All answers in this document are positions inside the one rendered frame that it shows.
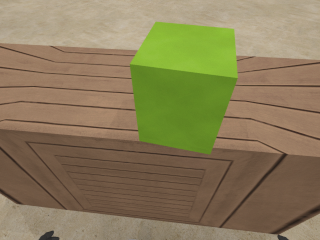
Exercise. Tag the pedestal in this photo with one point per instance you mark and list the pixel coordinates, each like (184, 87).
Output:
(69, 140)

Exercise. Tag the left robot hand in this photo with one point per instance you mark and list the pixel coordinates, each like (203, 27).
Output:
(48, 236)

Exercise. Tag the carton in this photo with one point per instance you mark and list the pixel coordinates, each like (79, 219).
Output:
(183, 77)

